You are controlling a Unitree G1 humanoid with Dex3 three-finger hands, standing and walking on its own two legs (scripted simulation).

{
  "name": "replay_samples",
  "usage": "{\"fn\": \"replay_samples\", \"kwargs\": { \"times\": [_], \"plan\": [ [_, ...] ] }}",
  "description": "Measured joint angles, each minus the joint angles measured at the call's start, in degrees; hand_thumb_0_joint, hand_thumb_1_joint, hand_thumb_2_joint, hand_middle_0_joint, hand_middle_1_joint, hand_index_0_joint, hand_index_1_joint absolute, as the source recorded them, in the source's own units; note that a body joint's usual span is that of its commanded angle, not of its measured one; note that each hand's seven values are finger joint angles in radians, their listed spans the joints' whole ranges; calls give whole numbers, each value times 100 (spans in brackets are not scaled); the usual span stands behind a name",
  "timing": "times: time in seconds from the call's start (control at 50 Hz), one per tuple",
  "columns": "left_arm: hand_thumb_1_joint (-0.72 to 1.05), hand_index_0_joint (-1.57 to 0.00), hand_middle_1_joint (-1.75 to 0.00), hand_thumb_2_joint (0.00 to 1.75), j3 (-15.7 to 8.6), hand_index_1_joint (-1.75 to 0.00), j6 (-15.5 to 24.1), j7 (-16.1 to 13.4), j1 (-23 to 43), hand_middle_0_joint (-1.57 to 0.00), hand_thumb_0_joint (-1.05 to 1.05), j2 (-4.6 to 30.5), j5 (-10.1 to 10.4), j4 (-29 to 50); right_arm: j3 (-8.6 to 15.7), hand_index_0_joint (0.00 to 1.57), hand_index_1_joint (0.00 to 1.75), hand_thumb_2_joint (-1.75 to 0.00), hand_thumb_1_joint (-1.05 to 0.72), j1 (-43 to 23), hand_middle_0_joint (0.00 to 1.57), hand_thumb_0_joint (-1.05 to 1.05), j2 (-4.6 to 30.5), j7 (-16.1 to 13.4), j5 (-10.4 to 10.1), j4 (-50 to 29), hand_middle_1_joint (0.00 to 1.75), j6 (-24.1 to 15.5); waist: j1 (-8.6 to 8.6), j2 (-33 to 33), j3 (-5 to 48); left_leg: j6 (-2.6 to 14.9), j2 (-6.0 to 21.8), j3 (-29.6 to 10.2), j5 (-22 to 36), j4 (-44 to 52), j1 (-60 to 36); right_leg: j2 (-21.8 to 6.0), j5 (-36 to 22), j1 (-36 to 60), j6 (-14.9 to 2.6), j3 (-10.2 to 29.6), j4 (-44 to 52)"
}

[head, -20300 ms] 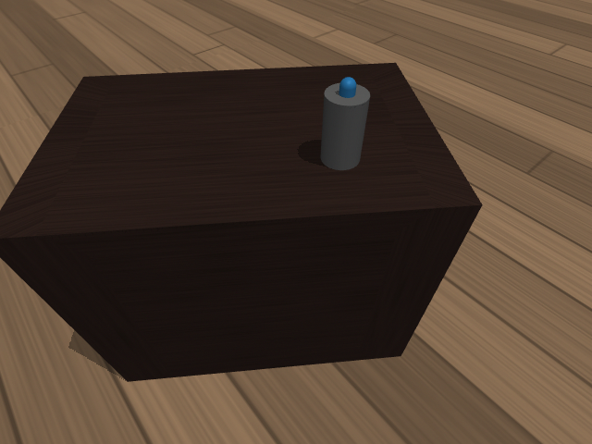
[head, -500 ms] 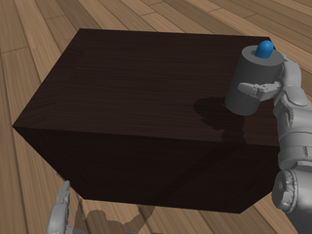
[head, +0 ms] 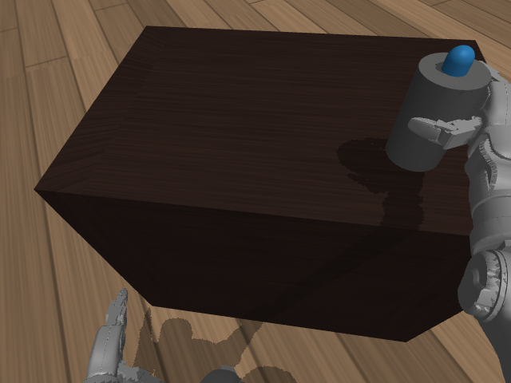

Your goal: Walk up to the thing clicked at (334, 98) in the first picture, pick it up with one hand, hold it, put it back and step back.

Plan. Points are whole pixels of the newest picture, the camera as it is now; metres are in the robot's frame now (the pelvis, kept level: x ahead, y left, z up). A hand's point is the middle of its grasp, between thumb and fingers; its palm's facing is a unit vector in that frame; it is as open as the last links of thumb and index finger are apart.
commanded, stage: lower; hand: right
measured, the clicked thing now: (434, 108) +0.49 -0.19 +0.16
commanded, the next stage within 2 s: loosen in 0.66 s
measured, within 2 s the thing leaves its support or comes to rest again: rests again in 0.60 s
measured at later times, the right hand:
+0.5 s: hand (430, 128) +0.51 -0.21 +0.11, palm faces +0.20 +0.98 +0.00, open 11.9 cm
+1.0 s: hand (434, 129) +0.52 -0.22 +0.10, palm faces +0.19 +0.98 +0.01, open 11.7 cm
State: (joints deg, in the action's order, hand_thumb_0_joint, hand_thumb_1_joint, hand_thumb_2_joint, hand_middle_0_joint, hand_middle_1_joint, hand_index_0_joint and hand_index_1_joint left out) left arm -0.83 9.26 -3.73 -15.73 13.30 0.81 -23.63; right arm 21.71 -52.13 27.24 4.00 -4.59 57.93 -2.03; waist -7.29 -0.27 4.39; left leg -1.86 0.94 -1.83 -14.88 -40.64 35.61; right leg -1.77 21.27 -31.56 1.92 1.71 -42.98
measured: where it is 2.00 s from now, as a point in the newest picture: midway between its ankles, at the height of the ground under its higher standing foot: outside the picture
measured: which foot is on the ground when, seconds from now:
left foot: down 0.00-1.00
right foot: down 0.00-1.00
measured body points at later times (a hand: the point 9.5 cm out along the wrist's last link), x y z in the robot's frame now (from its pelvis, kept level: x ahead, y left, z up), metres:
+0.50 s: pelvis +0.00 +0.00 -0.01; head +0.08 -0.02 +0.43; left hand +0.15 +0.26 -0.05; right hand +0.49 -0.26 +0.11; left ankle +0.05 +0.14 -0.71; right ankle +0.00 -0.14 -0.71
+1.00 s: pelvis +0.01 +0.00 -0.02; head +0.10 -0.02 +0.42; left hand +0.16 +0.26 -0.06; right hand +0.50 -0.27 +0.10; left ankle +0.05 +0.14 -0.71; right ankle +0.00 -0.14 -0.71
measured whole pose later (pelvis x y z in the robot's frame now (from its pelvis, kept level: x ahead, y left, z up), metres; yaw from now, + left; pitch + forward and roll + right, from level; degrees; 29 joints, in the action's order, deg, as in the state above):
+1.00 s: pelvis +0.01 +0.00 -0.02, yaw +0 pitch +16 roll +1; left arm -0.2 7.1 -1.8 -16.7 13.7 -0.9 -17.1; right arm 24.8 -52.0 30.9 6.3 -4.1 66.9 -13.8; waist -10.3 -0.2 6.8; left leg -1.7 0.2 -0.7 -18.0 -46.6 44.9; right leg -2.4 25.1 -41.8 2.2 3.0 -50.6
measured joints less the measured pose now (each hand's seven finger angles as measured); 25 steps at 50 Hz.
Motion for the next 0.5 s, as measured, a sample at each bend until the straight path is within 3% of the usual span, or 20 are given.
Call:
{"fn": "replay_samples", "kwargs": {
  "times": [0.5],
  "plan": [
    [-54, -5, -4, 5, 119, -4, -105, 66, -11, -5, -1, 0, -124, 324, 234, 64, 103, -97, 61, 100, 61, 0, 222, -21, 128, 586, 102, -854, -271, 98, 92, 28, -91, 40, -106, -276, 601, -86, 188, -655, 36, 48, -411]
  ]
}}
